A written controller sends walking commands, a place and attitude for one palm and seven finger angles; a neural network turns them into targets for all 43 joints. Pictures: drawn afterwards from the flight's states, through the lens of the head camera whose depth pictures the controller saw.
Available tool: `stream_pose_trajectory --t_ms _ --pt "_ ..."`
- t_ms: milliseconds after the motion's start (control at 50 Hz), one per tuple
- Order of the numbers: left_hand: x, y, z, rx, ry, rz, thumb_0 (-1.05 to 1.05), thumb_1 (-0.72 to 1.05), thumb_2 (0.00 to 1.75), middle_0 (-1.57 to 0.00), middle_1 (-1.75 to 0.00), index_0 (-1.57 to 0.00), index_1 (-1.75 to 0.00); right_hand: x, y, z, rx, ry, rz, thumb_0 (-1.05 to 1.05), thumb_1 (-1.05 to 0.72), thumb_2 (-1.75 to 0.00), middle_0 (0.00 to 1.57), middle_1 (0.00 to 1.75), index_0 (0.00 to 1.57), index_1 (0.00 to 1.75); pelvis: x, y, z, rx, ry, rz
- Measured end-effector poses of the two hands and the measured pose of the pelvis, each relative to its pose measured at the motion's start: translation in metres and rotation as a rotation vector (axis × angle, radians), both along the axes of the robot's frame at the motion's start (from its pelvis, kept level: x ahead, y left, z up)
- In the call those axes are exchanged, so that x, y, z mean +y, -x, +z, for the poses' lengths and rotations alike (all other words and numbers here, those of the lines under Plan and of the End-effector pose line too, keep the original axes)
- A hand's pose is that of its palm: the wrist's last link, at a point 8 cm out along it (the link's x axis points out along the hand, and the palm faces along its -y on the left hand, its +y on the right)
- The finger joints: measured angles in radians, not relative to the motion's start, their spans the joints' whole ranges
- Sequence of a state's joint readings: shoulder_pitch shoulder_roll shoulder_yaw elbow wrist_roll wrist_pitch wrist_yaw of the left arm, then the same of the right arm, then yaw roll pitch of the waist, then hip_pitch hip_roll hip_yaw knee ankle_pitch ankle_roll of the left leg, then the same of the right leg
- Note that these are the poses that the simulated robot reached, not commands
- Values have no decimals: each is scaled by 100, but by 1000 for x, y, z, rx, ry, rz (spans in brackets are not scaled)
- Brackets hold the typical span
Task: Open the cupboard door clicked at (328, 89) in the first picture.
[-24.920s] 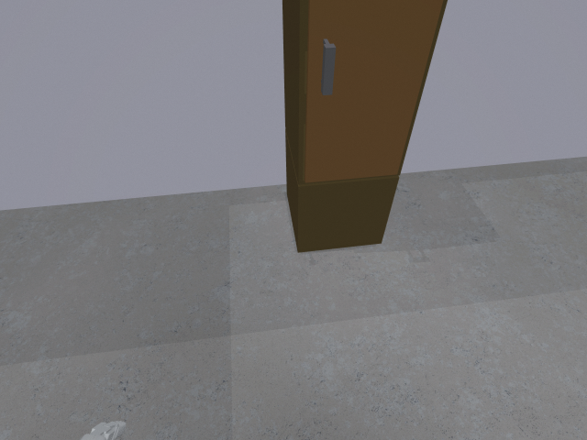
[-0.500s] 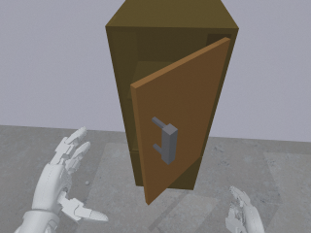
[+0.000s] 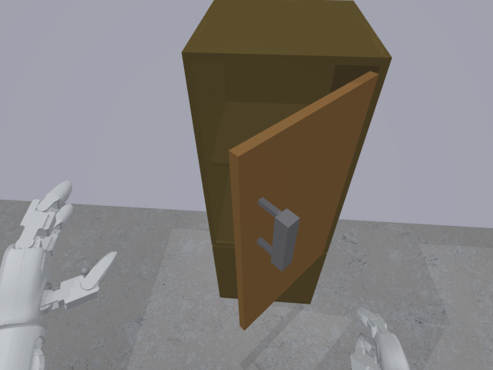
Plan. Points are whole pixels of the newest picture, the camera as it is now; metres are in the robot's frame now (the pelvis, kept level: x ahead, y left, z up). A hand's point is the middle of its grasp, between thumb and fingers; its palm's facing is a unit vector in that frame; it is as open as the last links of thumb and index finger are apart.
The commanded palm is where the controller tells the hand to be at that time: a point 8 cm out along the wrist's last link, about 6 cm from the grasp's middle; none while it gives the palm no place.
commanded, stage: draw the hand back to the body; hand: left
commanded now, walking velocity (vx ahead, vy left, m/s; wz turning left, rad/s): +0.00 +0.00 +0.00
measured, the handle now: (273, 233) +0.32 +0.00 +0.07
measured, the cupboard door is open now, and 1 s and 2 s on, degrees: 48 48 48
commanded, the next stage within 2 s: step back with the hand held close in 0.52 s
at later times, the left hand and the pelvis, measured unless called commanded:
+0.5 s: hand (85, 267) +0.19 +0.23 +0.15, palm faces +0.42 -0.82 -0.39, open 7.5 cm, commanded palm +0.14 +0.27 +0.17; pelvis +0.00 -0.03 +0.00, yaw +0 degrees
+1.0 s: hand (89, 275) +0.18 +0.23 +0.14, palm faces +0.29 -0.81 -0.50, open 7.4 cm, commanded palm +0.12 +0.28 +0.17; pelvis -0.02 -0.02 +0.00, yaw -1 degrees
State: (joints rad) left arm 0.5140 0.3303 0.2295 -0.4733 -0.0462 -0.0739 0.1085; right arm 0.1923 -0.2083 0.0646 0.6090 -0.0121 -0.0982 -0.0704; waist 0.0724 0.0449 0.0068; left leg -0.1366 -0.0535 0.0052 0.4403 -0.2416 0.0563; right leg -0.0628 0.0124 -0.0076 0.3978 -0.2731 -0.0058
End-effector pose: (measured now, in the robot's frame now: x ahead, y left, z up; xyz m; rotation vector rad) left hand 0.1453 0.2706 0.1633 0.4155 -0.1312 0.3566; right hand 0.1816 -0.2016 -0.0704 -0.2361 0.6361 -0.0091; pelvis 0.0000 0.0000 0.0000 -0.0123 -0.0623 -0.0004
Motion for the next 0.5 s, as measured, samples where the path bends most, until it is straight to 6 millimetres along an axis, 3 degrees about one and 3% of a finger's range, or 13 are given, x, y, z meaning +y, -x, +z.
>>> stream_pose_trajectory --t_ms 220,400,500 --pt "21 2 13 -28 -46 99 1 73 83 -21 -30 -20 -30 -21 3 -2 36 19 -33 1 -90 -90 20 30 20 30 -9 0 2 -6 -1 0" --pt "1 1 2 5 -4 75 1 87 89 -21 -30 -20 -30 -35 4 -3 42 20 -47 1 -90 -90 20 30 20 30 -19 0 3 -7 -3 2" --pt "-5 1 6 1 -24 71 2 88 90 -21 -30 -21 -30 -40 2 -3 33 13 -51 1 -90 -90 20 30 20 30 -25 0 3 -9 -3 1"
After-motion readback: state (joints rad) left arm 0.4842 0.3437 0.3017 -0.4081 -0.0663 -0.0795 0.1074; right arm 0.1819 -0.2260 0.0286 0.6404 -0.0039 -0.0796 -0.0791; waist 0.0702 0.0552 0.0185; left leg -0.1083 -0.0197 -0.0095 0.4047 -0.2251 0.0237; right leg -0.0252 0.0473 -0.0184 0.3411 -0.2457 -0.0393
